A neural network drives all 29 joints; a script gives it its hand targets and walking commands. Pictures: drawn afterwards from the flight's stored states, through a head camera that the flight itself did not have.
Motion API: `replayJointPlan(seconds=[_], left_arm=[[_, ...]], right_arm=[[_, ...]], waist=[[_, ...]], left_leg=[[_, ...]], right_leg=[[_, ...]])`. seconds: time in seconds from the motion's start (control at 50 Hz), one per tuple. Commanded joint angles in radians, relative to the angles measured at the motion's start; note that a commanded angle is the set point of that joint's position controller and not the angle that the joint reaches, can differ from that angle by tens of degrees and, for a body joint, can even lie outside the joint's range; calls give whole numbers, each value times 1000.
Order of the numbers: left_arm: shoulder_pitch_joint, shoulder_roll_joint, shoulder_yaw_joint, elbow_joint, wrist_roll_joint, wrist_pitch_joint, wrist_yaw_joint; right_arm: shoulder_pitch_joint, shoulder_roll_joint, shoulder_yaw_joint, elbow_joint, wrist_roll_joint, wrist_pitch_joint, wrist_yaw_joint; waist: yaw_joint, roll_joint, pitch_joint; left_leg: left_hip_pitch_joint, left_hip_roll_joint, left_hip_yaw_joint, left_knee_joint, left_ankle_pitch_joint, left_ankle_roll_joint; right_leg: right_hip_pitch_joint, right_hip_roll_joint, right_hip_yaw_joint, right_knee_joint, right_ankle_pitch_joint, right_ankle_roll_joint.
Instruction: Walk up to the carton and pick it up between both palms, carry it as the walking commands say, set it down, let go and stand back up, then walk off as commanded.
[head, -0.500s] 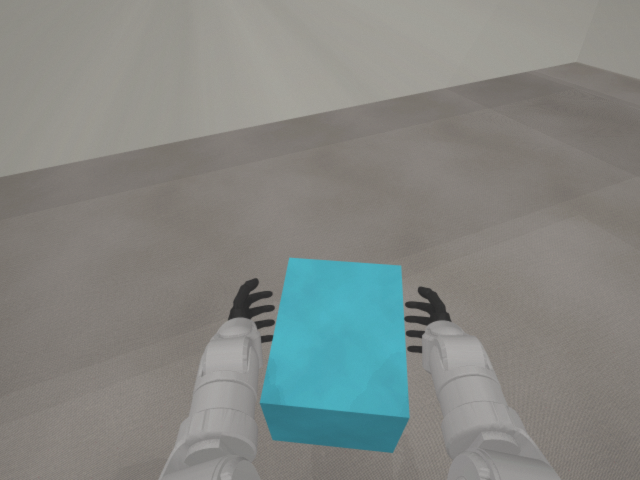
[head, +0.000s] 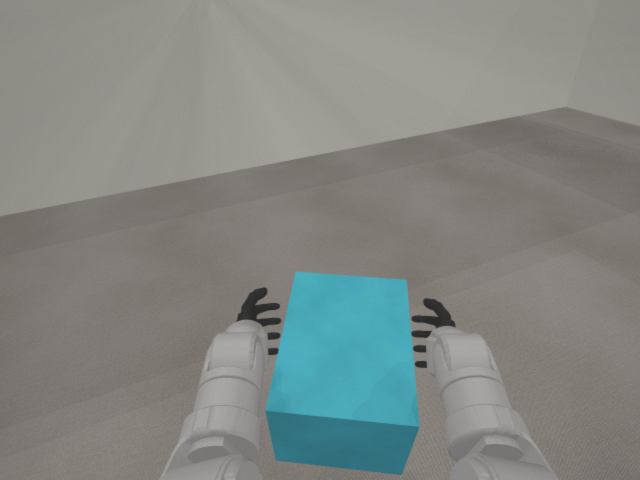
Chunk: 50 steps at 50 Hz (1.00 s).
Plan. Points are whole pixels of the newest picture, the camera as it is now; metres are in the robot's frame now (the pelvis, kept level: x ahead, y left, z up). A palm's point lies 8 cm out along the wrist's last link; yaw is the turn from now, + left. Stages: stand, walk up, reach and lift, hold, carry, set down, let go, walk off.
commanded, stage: reach and lift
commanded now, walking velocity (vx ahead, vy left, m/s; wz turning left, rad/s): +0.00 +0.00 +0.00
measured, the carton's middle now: (344, 365) +0.34 -0.01 -0.03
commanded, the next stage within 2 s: hold in 0.92 s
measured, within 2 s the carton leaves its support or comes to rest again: neither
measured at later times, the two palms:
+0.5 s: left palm (244, 339) +0.31 +0.13 +0.07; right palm (440, 343) +0.31 -0.14 +0.06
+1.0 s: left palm (244, 345) +0.30 +0.12 +0.07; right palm (444, 354) +0.29 -0.14 +0.06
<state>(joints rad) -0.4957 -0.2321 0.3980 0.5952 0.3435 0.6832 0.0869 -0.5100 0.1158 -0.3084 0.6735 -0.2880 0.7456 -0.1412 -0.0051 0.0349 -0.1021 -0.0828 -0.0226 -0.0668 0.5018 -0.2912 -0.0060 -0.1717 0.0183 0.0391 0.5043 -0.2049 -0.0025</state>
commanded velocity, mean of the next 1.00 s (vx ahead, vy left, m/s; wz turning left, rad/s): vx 0.00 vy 0.00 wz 0.00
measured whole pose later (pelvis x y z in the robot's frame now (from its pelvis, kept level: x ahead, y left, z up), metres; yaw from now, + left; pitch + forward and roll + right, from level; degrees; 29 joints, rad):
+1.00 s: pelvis -0.01 +0.00 +0.00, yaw +0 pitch -8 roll +0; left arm -0.47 -0.22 0.37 0.58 0.34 0.69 0.08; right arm -0.47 0.12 -0.28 0.64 -0.29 0.75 -0.14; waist -0.01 0.03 -0.09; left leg -0.07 -0.02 -0.07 0.47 -0.27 -0.01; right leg -0.16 0.02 0.04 0.46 -0.17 0.00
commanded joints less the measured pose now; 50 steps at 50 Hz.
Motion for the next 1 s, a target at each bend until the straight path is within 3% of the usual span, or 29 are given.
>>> replayJointPlan(seconds=[0.0, 0.02, 0.06, 0.1, 0.14, 0.22, 0.24, 0.26, 0.3, 0.34, 0.36, 0.38, 0.44, 0.46, 0.48, 0.5, 0.52, 0.58, 0.66, 0.68, 0.7, 0.74, 0.76, 0.78, 0.82, 0.84, 0.92, 0.94, 0.98], left_arm=[[-558, -997, -385, 71, -232, 1, -298], [-583, -997, -396, 61, -242, -8, -301], [-598, -964, -360, 98, -211, 5, -300], [-533, -982, -356, 134, -221, 1, -310], [-554, -966, -366, 98, -220, -4, -312], [-579, -969, -388, 41, -240, -15, -310], [-504, -987, -385, 90, -222, -2, -307], [-510, -1014, -416, 53, -249, -3, -305], [-497, -1011, -429, 39, -249, 5, -299], [-515, -1006, -434, 13, -249, 8, -294], [-507, -1016, -440, 24, -253, 8, -297], [-517, -1022, -446, -7, -275, -1, -298], [-445, -1029, -473, 20, -250, 16, -295], [-428, -1034, -463, 6, -261, 9, -295], [-485, -1003, -455, -14, -262, 8, -292], [-512, -1028, -460, -2, -263, 9, -295], [-502, -1021, -451, -13, -261, 3, -293], [-484, -1023, -450, 10, -250, 14, -296], [-469, -1026, -444, 23, -255, 15, -303], [-493, -1024, -442, 16, -259, 2, -309], [-488, -1031, -450, -1, -264, 0, -303], [-498, -1033, -444, 22, -254, 8, -307], [-489, -1025, -433, 34, -252, 4, -310], [-485, -1029, -447, 25, -257, 1, -310], [-444, -1027, -432, 37, -250, 5, -315], [-476, -1021, -446, 26, -250, 4, -318], [-419, -1043, -458, 18, -261, 3, -329], [-425, -1036, -448, 38, -255, 10, -334], [-454, -1031, -454, 0, -273, -2, -334]], right_arm=[[-680, 1103, 370, -125, 226, -54, 369], [-673, 1124, 365, -111, 220, -59, 366], [-676, 1085, 312, -57, 202, -50, 373], [-711, 1114, 364, -140, 214, -58, 356], [-656, 1131, 334, -76, 204, -58, 351], [-662, 1128, 372, -123, 227, -63, 358], [-675, 1123, 379, -167, 241, -68, 353], [-644, 1129, 402, -173, 241, -63, 355], [-627, 1115, 391, -161, 247, -61, 361], [-613, 1108, 372, -151, 234, -60, 359], [-588, 1106, 375, -154, 236, -58, 362], [-618, 1116, 408, -190, 242, -57, 363], [-533, 1110, 397, -165, 238, -57, 368], [-581, 1107, 421, -216, 257, -61, 369], [-564, 1094, 378, -149, 234, -49, 372], [-584, 1099, 383, -163, 242, -56, 374], [-591, 1110, 387, -157, 234, -57, 374], [-561, 1117, 364, -137, 226, -54, 372], [-551, 1109, 367, -144, 228, -55, 375], [-562, 1115, 374, -142, 223, -55, 381], [-575, 1117, 385, -161, 239, -60, 380], [-545, 1122, 363, -115, 221, -56, 383], [-561, 1118, 363, -128, 214, -59, 381], [-570, 1116, 381, -155, 238, -66, 381], [-562, 1132, 392, -153, 233, -61, 379], [-545, 1120, 382, -148, 226, -61, 379], [-542, 1161, 441, -219, 255, -60, 375], [-556, 1140, 420, -215, 252, -60, 378], [-550, 1142, 422, -203, 244, -56, 378]], waist=[[50, -58, -54], [34, -83, -97], [46, -30, -23], [48, -103, -80], [41, -81, -115], [49, -62, -111], [61, -26, -117], [41, -59, -137], [48, -9, -138], [29, -8, -139], [33, -13, -107], [31, -112, -167], [27, 7, -143], [36, -38, -183], [28, -43, -114], [21, 11, -101], [27, -63, -166], [26, -11, -106], [29, -18, -103], [26, -58, -124], [36, -52, -140], [24, -17, -125], [28, -79, -107], [32, -21, -113], [35, -73, -144], [23, -32, -143], [42, -69, -184], [42, -37, -131], [33, -68, -155]], left_leg=[[-142, -24, -11, -164, 93, 20], [-122, -25, -13, -158, 97, 21], [-178, -25, -9, -175, 18, 16], [-135, -31, -4, -157, 98, 27], [-120, -36, -2, -152, 116, 23], [-119, -36, -6, -155, 117, 18], [-120, -42, 1, -155, 154, 13], [-99, -29, -9, -154, 198, 14], [-86, -32, -7, -158, 213, 1], [-97, -30, -13, -164, 211, -4], [-134, -24, -17, -170, 221, -5], [-91, -21, -20, -163, 211, 5], [-80, -30, -9, -165, 274, -9], [-54, -20, -26, -159, 324, -7], [-87, -19, -24, -165, 271, -12], [-108, -17, -25, -170, 181, -7], [-88, -25, -24, -166, 177, 0], [-118, -23, -17, -170, 171, -2], [-129, -19, -15, -187, 159, 5], [-136, -15, -21, -183, 140, 8], [-103, -22, -22, -172, 177, 6], [-123, -22, -18, -195, 88, 6], [-128, -24, -21, -183, 130, 9], [-136, -16, -21, -188, 146, 11], [-81, -26, -12, -167, 154, 15], [-113, -33, -12, -176, 123, 9], [-92, -33, -17, -172, 187, 17], [-122, -36, -13, -179, 133, 14], [-103, -28, -16, -184, 111, 18]], right_leg=[[214, 64, 24, -85, 95, 8], [207, 61, 29, -89, 85, 13], [203, 57, 23, -96, 31, 9], [223, 56, 32, -103, 91, 19], [219, 52, 42, -105, 102, 18], [213, 59, 32, -97, 102, 15], [238, 58, 37, -99, 141, 13], [234, 70, 30, -86, 179, 10], [234, 63, 34, -94, 184, 8], [249, 71, 29, -90, 188, 4], [251, 72, 25, -90, 196, 6], [250, 81, 21, -93, 183, 11], [233, 72, 24, -97, 232, 6], [246, 74, 27, -92, 247, 11], [222, 81, 24, -98, 191, 12], [213, 71, 26, -88, 145, 7], [230, 73, 19, -91, 144, 9], [226, 71, 23, -90, 154, 3], [245, 73, 19, -92, 155, 7], [250, 81, 11, -86, 133, 13], [234, 76, 16, -94, 152, 6], [237, 74, 9, -87, 107, 7], [236, 73, 12, -100, 123, 8], [250, 75, 15, -84, 150, 8], [213, 65, 17, -102, 130, 13], [227, 69, 16, -101, 118, 12], [268, 71, 16, -101, 166, 13], [254, 68, 17, -102, 122, 12], [249, 78, 6, -99, 104, 13]])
